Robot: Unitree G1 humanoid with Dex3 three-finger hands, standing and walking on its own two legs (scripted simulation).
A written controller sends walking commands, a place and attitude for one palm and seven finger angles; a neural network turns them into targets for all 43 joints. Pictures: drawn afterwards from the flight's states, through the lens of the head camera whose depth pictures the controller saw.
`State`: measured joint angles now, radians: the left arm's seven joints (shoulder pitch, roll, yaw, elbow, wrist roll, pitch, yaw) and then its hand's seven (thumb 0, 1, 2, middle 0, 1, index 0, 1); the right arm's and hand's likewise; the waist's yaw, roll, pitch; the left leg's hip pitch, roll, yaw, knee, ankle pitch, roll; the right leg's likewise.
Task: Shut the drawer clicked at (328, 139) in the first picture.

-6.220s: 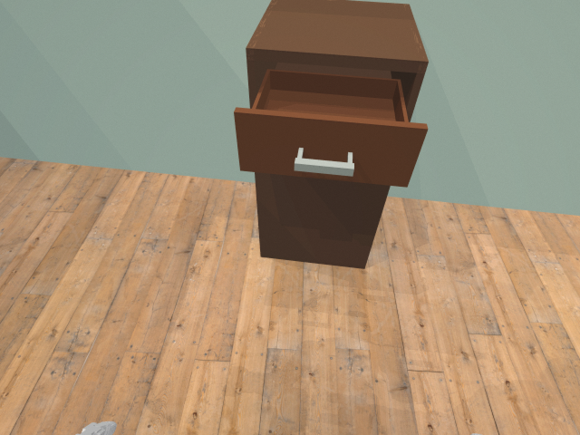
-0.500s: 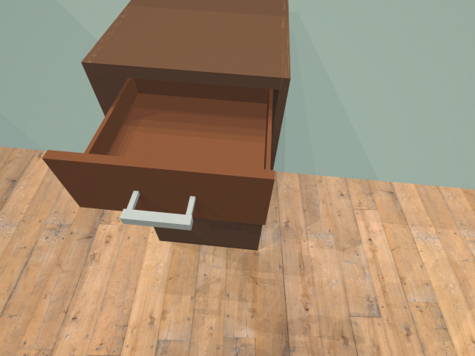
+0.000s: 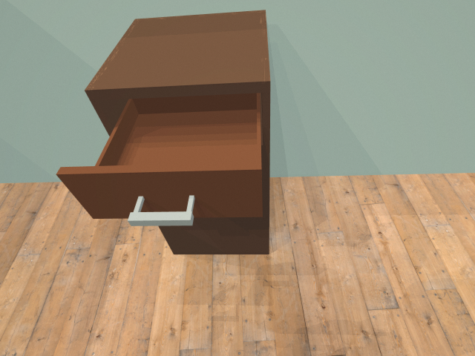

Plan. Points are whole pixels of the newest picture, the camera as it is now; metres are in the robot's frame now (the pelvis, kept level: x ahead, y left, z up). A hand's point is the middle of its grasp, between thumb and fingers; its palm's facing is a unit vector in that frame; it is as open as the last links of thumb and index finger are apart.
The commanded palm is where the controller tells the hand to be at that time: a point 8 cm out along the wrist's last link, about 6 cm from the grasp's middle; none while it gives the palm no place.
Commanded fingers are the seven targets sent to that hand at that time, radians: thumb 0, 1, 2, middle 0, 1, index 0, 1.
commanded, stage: look again from close up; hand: left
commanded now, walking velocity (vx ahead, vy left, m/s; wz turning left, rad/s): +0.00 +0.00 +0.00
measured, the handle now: (163, 210) +0.39 +0.18 +0.00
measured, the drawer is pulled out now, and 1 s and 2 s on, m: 0.25 0.25 0.25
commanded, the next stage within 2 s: raise the hand and make a fist in 0.62 s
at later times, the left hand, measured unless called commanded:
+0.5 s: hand out of the picture +0.05 +0.14 -0.16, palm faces +0.02 -0.97 -0.24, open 7.3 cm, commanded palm none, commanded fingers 0.00 0.90 0.90 -0.20 -0.30 -0.20 -0.30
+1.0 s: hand (167, 289) +0.22 +0.13 +0.02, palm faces +0.13 -0.99 -0.01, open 6.7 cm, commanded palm +0.13 +0.19 -0.04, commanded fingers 0.00 0.90 0.90 -0.50 -0.62 -0.50 -0.62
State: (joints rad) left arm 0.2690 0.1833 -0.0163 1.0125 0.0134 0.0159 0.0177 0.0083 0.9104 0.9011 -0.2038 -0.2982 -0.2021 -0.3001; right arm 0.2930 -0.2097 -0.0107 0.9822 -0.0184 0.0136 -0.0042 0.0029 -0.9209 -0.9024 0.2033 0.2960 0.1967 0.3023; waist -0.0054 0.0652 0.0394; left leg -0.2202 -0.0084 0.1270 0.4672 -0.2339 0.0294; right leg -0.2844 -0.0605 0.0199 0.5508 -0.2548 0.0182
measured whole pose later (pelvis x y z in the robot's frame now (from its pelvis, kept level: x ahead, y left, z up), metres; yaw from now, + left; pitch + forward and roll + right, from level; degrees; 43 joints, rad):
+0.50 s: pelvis +0.04 -0.04 +0.00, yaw +1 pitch +0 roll +1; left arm 0.23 0.16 -0.01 1.12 0.00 -0.02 0.03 0.02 0.94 0.90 -0.21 -0.30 -0.20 -0.30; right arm 0.27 -0.16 0.01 1.11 -0.01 -0.01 -0.03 0.00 -0.91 -0.90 0.20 0.30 0.19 0.30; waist -0.01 0.04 0.06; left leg -0.15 0.05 0.08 0.40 -0.24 -0.04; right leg -0.20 0.00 -0.03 0.49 -0.28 -0.04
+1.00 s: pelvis +0.03 -0.05 -0.02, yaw +3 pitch +6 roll +2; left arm 0.43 0.13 0.12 0.13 -0.22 -0.45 -0.19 0.01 0.92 0.90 -0.32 -0.43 -0.32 -0.43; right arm 0.16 -0.26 -0.08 0.70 0.02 -0.27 -0.04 0.01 -0.91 -0.90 0.20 0.30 0.20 0.30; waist -0.01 -0.01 -0.10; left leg -0.42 0.04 0.03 0.69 -0.36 -0.04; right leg -0.47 -0.03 -0.05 0.76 -0.40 -0.03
